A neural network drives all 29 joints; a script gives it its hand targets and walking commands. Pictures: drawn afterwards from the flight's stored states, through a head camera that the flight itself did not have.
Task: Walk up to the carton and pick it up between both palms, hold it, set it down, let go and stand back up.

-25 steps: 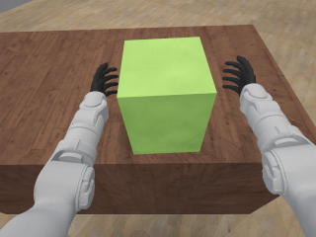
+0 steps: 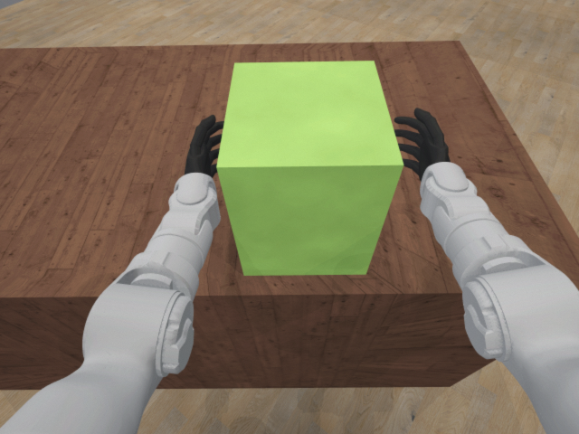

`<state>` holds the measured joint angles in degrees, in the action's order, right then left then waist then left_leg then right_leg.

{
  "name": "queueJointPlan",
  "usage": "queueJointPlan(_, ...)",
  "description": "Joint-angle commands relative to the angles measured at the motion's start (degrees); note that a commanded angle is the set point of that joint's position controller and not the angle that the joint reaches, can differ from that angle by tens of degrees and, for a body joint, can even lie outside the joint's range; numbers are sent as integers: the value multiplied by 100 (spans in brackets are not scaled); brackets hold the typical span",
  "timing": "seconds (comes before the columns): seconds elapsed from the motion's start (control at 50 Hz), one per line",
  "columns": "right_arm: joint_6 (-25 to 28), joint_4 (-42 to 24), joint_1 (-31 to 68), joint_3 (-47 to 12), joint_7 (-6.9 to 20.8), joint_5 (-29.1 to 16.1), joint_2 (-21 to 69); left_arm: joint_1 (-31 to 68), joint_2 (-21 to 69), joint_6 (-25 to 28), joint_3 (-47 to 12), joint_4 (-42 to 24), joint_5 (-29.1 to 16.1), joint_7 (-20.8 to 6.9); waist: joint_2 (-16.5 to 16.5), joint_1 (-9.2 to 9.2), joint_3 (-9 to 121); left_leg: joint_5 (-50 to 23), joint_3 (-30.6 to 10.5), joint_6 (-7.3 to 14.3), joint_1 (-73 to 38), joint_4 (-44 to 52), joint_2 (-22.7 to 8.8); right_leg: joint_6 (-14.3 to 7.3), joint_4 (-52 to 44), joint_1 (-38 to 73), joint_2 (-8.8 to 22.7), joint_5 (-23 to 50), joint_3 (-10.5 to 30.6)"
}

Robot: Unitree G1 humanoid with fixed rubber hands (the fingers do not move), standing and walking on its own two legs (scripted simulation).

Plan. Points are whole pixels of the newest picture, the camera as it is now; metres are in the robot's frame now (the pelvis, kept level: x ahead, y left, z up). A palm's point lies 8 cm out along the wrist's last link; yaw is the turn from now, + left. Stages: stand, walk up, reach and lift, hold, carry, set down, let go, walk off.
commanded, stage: reach and lift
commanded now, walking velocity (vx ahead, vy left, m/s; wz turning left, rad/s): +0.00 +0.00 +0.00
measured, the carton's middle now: (304, 175) +0.48 +0.01 +0.07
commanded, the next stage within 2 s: none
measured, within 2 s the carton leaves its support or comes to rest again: leaves its support in 1.98 s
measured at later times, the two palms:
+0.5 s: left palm (203, 167) +0.45 +0.15 +0.12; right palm (412, 166) +0.46 -0.14 +0.11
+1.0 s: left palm (203, 177) +0.44 +0.15 +0.11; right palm (413, 179) +0.44 -0.14 +0.11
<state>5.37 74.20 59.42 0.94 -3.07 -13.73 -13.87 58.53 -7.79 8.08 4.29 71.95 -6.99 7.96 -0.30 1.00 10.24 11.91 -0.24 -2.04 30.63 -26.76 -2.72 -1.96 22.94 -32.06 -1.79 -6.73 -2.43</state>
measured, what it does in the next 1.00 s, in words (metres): stands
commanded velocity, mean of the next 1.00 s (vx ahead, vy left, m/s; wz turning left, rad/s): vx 0.00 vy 0.00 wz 0.00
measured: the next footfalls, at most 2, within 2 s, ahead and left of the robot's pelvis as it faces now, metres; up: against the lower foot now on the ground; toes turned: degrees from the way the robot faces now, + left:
none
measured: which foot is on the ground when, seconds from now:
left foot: down 0.00-1.00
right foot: down 0.00-1.00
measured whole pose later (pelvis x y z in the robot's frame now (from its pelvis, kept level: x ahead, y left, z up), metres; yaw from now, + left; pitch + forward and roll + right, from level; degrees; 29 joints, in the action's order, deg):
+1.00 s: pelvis +0.03 +0.02 +0.01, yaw +0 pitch +1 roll -1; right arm 6.5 48.8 43.6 34.2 2.0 21.8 4.3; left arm 43.5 9.9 -6.7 29.4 38.1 24.6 2.6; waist -1.2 -0.1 -3.3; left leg 13.3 1.8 -0.7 6.3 -19.0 -1.9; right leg -0.4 16.8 -8.5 -0.7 -8.9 -2.0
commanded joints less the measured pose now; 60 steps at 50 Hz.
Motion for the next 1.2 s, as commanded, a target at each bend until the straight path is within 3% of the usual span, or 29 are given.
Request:
queueJointPlan(0.0,81,-890,2396,364,-24,258,-322,2479,-328,38,317,-938,447,81,60,14,3222,-1611,293,-132,-720,268,264,249,77,2597,100,1358,207)
queueJointPlan(0.06,12,-1030,2552,613,-67,441,-287,2804,-210,-65,386,-1255,525,197,144,41,3519,-1820,335,-220,-1128,170,217,192,18,2299,16,1397,153)
queueJointPlan(0.12,-94,-1120,2529,865,-249,790,-161,2640,-15,-242,548,-1225,686,243,-54,-119,3404,-1636,349,-155,-845,253,260,214,25,2716,18,1650,243)
queueJointPlan(0.14,-157,-1147,2516,907,-280,916,47,2630,-15,-296,691,-1185,747,227,-277,-37,3100,-1256,427,-80,-677,333,300,253,10,2786,41,1429,213)
queueJointPlan(0.18,-214,-1325,2523,1043,-262,1082,331,2745,207,-285,685,-1544,770,220,-258,-20,3341,-1332,395,-40,-715,400,292,255,46,2877,64,1498,211)
queueJointPlan(0.24,-229,-1282,2321,1293,-269,1335,368,2512,378,-453,805,-1632,1096,197,-65,-135,3266,-1826,424,-125,-1043,373,299,230,-26,3002,7,1859,174)
queueJointPlan(0.3,-196,-1308,2238,1383,-166,1445,505,2431,601,-583,975,-1808,1409,141,54,-74,3001,-2157,392,-193,-1476,365,279,203,-140,2904,-22,1868,62)
queueJointPlan(0.38,-13,-1620,2221,1673,23,1895,993,2283,777,-573,1369,-2009,1961,-1,106,137,3028,-2109,563,-163,-1318,524,315,279,-170,3488,-6,2115,42)
queueJointPlan(0.46,150,-2033,2136,2216,314,2820,1798,2269,1640,-598,1743,-2323,2515,-263,-69,72,2713,-1965,656,-106,-1421,776,305,326,-278,3899,33,2229,-54)
queueJointPlan(0.5,69,-2036,1957,2491,629,3474,2843,1984,2481,-783,2017,-2170,3019,-626,-217,-23,2058,-1559,704,-32,-1467,1029,341,366,-433,4192,60,2102,-160)
queueJointPlan(0.54,86,-2246,1637,2465,890,3815,3566,1674,3039,-906,1894,-2324,3084,-897,-214,-45,2127,-1541,729,26,-1705,1073,343,409,-390,4369,83,2293,-165)
queueJointPlan(0.56,142,-2353,1629,2462,997,3889,3776,1653,3306,-944,1732,-2462,3130,-943,-64,-37,2136,-1648,709,-24,-1786,1061,314,369,-356,4372,78,2265,-227)
queueJointPlan(0.6,135,-2295,1411,2579,1096,4115,3829,1349,3385,-1074,1815,-2517,3242,-986,-163,-133,1890,-1679,694,-34,-2066,1050,322,391,-436,4246,53,2047,-286)
queueJointPlan(0.64,170,-2319,1248,2474,1120,4081,3769,1185,3245,-1163,1777,-2695,3295,-964,-13,-28,1668,-1730,757,-55,-2069,1015,339,445,-395,4195,78,1978,-295)
queueJointPlan(0.66,194,-2383,1155,2432,1124,4064,3745,1156,3277,-1205,1657,-2846,3284,-953,36,-94,1710,-1791,741,-59,-2116,998,312,427,-375,4112,63,1969,-317)
queueJointPlan(0.72,205,-2325,1098,2476,1189,4040,3604,886,3359,-1377,1665,-2840,3334,-931,60,-35,1295,-2242,711,-165,-2588,831,243,392,-439,3685,-26,1716,-469)
queueJointPlan(0.8,302,-2494,1096,2004,1242,3819,3847,817,3626,-1386,1277,-3057,3092,-941,-2,-72,1303,-2723,678,-149,-2712,640,242,434,-322,3698,-9,2334,-413)
queueJointPlan(0.88,327,-2503,975,1721,1223,3733,3982,626,3658,-1426,1265,-3066,3109,-988,-170,-36,1156,-2432,716,-32,-2366,776,282,546,-208,4031,72,2816,-335)
queueJointPlan(0.92,287,-2509,925,1717,1244,3656,3933,597,3821,-1539,1176,-3172,3138,-994,66,-4,1071,-2431,674,-54,-2519,794,257,531,-215,3895,85,2593,-353)
queueJointPlan(0.96,284,-2481,957,1761,1244,3644,3802,513,3827,-1648,1088,-3234,3094,-1019,0,-134,1091,-2529,607,-93,-2711,742,222,490,-278,3722,7,2461,-465)
queueJointPlan(0.98,286,-2453,848,1685,1251,3585,3804,390,3818,-1681,1085,-3270,3079,-1012,-50,-48,1051,-2665,621,-108,-2834,696,200,478,-292,3684,-25,2422,-452)
queueJointPlan(1.0,321,-2498,957,1717,1259,3592,3693,476,3904,-1705,921,-3337,3031,-1005,15,-165,1245,-2692,579,-159,-3034,650,182,443,-304,3566,-54,2304,-532)
queueJointPlan(1.04,314,-2445,880,1741,1250,3598,3728,596,3880,-1683,775,-3459,2926,-994,22,-228,1396,-2771,597,-159,-3110,584,193,432,-328,3336,-43,2380,-504)
queueJointPlan(1.06,332,-2546,969,1555,1249,3484,3824,503,3804,-1666,894,-3333,2916,-995,-139,-35,1342,-2626,624,-52,-2930,617,238,483,-333,3401,-1,2473,-458)
queueJointPlan(1.08,370,-2572,993,1542,1245,3481,3805,541,3854,-1652,775,-3397,2906,-982,-21,-154,1451,-2694,613,-73,-2866,633,231,460,-282,3525,-3,2654,-474)
queueJointPlan(1.12,396,-2365,894,1640,1248,3525,3789,540,3860,-1637,815,-3352,2971,-945,156,-93,1340,-2725,629,-160,-2857,628,208,417,-334,3464,-15,2427,-477)
queueJointPlan(1.16,351,-2363,817,1657,1250,3520,3770,529,3918,-1652,798,-3441,2998,-951,170,-118,1268,-2620,607,-153,-2826,665,203,409,-351,3497,-27,2305,-505)
queueJointPlan(1.18,291,-2289,700,1736,1238,3540,3778,521,3877,-1697,862,-3388,3031,-966,106,-226,1127,-2434,632,-109,-2913,713,220,440,-395,3485,6,2265,-494)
